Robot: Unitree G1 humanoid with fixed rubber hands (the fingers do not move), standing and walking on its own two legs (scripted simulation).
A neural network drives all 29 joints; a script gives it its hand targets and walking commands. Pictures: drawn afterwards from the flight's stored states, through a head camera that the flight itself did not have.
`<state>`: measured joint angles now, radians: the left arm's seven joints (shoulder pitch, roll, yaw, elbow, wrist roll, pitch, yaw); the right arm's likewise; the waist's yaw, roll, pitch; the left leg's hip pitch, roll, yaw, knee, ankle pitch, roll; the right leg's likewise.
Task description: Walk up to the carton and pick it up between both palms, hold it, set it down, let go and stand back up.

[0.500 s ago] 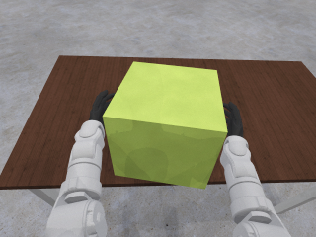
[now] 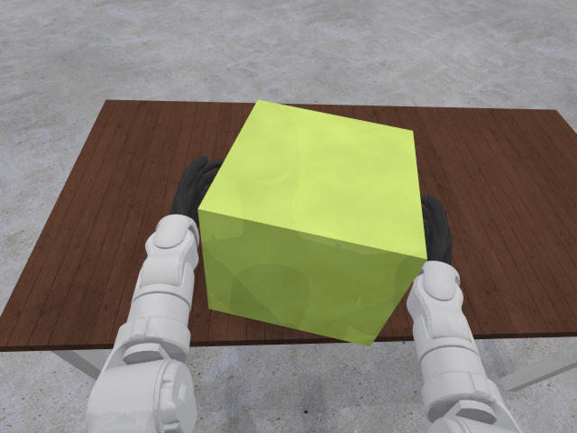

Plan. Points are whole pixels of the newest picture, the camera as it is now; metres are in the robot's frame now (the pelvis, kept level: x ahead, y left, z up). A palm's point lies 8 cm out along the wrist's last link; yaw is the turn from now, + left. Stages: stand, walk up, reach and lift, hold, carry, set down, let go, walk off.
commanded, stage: set down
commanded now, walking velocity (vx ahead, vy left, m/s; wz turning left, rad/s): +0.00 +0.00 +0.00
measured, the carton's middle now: (312, 218) +0.45 -0.02 +0.02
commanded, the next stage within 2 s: none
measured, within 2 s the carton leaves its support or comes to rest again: rests again in 1.64 s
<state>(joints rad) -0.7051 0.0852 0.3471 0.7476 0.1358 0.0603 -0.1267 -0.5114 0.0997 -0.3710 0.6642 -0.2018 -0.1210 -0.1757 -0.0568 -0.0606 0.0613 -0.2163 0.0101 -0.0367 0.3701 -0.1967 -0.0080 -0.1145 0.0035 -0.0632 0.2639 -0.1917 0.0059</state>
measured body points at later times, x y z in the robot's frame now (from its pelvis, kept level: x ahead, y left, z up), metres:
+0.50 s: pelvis +0.00 +0.00 +0.00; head +0.05 +0.03 +0.45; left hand +0.44 +0.16 +0.06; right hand +0.37 -0.19 +0.06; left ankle -0.01 +0.12 -0.75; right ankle -0.04 -0.12 -0.75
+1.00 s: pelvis +0.00 +0.00 +0.00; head +0.05 +0.03 +0.45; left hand +0.43 +0.16 +0.05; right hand +0.37 -0.19 +0.05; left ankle -0.01 +0.12 -0.75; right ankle -0.04 -0.12 -0.75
